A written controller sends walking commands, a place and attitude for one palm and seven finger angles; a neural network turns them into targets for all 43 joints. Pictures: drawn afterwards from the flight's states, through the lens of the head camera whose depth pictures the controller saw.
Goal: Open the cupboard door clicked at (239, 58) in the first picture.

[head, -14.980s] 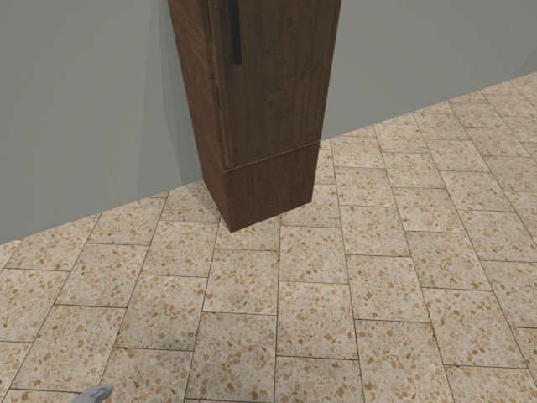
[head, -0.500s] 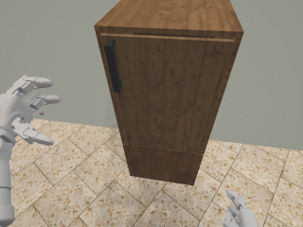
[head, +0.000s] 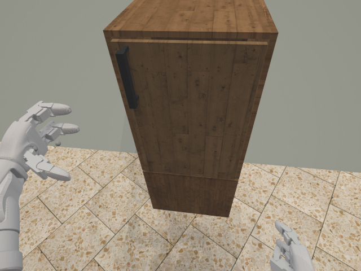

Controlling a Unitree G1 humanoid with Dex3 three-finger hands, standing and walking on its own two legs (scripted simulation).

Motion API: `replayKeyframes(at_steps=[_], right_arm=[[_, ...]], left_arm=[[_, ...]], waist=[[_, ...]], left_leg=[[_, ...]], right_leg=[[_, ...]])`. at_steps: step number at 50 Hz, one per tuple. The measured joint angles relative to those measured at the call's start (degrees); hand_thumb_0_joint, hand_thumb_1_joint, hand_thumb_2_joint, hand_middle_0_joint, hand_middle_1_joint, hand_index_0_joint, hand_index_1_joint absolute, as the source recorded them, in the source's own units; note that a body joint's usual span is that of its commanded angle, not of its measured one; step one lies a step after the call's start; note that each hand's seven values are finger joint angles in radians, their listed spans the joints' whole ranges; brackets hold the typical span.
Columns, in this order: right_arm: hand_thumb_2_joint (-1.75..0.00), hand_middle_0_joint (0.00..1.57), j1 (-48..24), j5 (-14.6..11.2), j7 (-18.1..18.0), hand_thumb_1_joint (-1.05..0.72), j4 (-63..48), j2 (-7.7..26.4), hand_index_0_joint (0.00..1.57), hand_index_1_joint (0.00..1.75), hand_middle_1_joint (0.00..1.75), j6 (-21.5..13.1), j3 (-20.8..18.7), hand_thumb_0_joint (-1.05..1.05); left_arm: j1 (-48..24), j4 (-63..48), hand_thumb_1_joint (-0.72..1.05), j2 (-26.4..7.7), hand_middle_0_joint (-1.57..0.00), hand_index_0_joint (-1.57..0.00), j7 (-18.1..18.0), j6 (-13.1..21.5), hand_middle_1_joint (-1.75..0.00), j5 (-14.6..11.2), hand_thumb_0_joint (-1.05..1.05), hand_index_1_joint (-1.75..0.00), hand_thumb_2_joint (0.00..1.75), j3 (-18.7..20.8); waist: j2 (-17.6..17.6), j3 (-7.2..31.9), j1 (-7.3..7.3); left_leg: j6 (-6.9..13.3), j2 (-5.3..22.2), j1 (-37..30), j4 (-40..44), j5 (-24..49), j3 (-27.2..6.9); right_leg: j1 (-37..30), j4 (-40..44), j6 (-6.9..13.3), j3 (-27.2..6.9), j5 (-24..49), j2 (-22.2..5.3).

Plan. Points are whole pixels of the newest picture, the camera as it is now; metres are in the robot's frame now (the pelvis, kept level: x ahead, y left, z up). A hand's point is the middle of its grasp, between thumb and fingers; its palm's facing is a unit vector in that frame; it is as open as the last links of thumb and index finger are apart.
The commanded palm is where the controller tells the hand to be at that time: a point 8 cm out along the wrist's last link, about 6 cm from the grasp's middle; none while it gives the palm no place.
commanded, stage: move the hooked fingers beside the handle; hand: left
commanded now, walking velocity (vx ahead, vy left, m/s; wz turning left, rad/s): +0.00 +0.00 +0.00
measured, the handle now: (129, 78) +0.57 +0.20 +0.15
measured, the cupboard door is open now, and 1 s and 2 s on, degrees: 0 0 0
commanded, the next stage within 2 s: none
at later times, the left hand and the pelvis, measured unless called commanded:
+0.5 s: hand (73, 117) +0.37 +0.27 +0.17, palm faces -0.03 -1.00 -0.03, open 14.0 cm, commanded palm +0.34 +0.32 +0.17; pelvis +0.01 +0.02 +0.00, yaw +0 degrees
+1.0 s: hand (85, 101) +0.43 +0.27 +0.17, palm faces -0.03 -1.00 -0.01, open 14.0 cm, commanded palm +0.41 +0.33 +0.17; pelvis +0.02 +0.02 +0.00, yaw +0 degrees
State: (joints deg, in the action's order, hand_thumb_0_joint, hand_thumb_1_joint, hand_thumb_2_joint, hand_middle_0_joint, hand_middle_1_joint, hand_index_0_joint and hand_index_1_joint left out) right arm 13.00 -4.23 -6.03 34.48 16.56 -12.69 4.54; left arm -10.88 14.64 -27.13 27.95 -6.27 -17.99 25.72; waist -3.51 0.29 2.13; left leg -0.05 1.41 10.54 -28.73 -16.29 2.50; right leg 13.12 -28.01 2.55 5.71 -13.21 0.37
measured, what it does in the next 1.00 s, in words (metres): stands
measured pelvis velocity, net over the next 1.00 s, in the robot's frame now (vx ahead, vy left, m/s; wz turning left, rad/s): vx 0.02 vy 0.02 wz -0.01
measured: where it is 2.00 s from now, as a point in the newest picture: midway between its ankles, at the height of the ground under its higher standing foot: outside the picture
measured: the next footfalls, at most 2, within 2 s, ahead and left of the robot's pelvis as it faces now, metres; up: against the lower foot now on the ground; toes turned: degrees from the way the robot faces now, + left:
none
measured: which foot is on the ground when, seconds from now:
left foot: down 0.00-1.00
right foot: down 0.00-1.00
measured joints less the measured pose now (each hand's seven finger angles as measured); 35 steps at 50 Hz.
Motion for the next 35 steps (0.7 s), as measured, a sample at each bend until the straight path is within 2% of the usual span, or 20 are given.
replayKeyframes(at_steps=[6, 11, 15, 18, 21, 27, 31, 35], right_arm=[[-0.9, 0.21, 0.59, 0.07, 0.14, -0.9, 0.44, -0.87, 0.2, 0.3, 0.3, -0.49, 0.68, 0.01], [-0.9, 0.21, 0.4, -0.31, -0.46, -0.9, 1.03, -0.47, 0.2, 0.3, 0.3, -0.48, 0.95, 0.01], [-0.9, 0.21, 0.75, -0.18, -1.09, -0.9, 1.36, 0.02, 0.2, 0.3, 0.3, -0.8, 0.76, 0.01], [-0.9, 0.21, 1.25, 0.14, -1.2, -0.9, 2.02, 0.01, 0.2, 0.3, 0.3, -1.04, 0.86, 0.01], [-0.9, 0.21, 1.51, 0.35, -0.73, -0.9, 2.45, -0.36, 0.2, 0.3, 0.3, -0.8, 1.07, 0.01], [-0.9, 0.21, 2.72, 0.29, 0.63, -0.9, 0.85, -0.18, 0.2, 0.3, 0.3, 0.73, 0.36, 0.01], [-0.9, 0.21, 4.04, 0.47, 0.85, -0.9, 0.4, 0.34, 0.2, 0.3, 0.3, 1.38, -0.41, 0.01], [-0.9, 0.21, 4.59, 0.53, 0.39, -0.9, 1.67, 0.36, 0.2, 0.3, 0.3, 1.85, -0.35, 0.01]], left_arm=[[-0.14, 1.11, -0.5, -0.19, -0.3, -0.3, 0.28, 1.62, -1.2, -1.07, -0.02, -1.2, 0.3, 1.17], [-5.64, 8.46, -0.5, -1.93, -0.3, -0.3, -0.28, 0.23, -1.2, 0.94, -0.02, -1.2, 0.3, -0.3], [-9.27, 10.08, -0.5, -1.35, -0.3, -0.3, -0.83, 1.65, -1.2, 2.48, -0.02, -1.2, 0.3, -2.75], [-11.67, 10.65, -0.5, -0.27, -0.3, -0.3, -0.73, 4.1, -1.2, 2.27, -0.02, -1.2, 0.3, -4.12], [-13.85, 13.11, -0.5, -0.27, -0.3, -0.3, -0.42, 4.93, -1.2, 1.67, -0.02, -1.2, 0.3, -3.65], [-14.67, 17.61, -0.5, -2.44, -0.3, -0.3, -1.67, 1.45, -1.2, 3.29, -0.02, -1.2, 0.3, -1.7], [-13.34, 15.85, -0.49, -1.86, -0.3, -0.3, -2.42, 2.67, -1.2, 3.8, -0.02, -1.2, 0.3, -1.12], [-15.57, 16.74, -0.5, -1.38, -0.3, -0.3, -2.0, 5.1, -1.2, 3.26, -0.02, -1.2, 0.3, -1.33]], waist=[[0.38, 0.85, 0.1], [0.66, -0.31, 0.19], [0.72, -1.23, -0.08], [0.91, -0.74, -0.65], [1.31, 0.41, -1.69], [1.34, 1.15, -3.13], [1.3, 0.64, -2.68], [1.89, 0.53, -2.12]], left_leg=[[0.21, -0.2, -0.41, 0.16, -0.09, 0.0], [0.47, -0.53, 1.13, -0.79, 0.0, -0.7], [0.8, -0.91, 1.92, -0.85, 0.19, -0.95], [1.03, -1.2, 1.89, -0.31, 0.25, -0.81], [1.17, -1.28, 1.91, 0.21, 0.12, -0.21], [1.32, -1.15, 2.49, 0.78, -0.21, 1.15], [1.41, -1.11, 2.71, 1.01, -0.33, 1.34], [1.39, -1.1, 2.96, 0.76, -0.6, 0.74]], right_leg=[[-0.52, 0.32, -0.23, -0.03, 0.02, -0.17], [0.36, 0.12, -0.45, 0.65, 0.24, -0.56], [0.88, 0.35, -0.72, 0.87, 0.54, -0.92], [1.0, 0.65, -0.95, 0.71, 0.54, -1.18], [1.5, 0.64, -1.1, 0.1, 0.37, -1.22], [2.92, 0.5, -1.31, -1.28, 0.18, -1.01], [3.15, 0.84, -1.43, -1.48, 0.21, -0.93], [2.97, 1.03, -1.44, -0.91, -0.04, -0.95]])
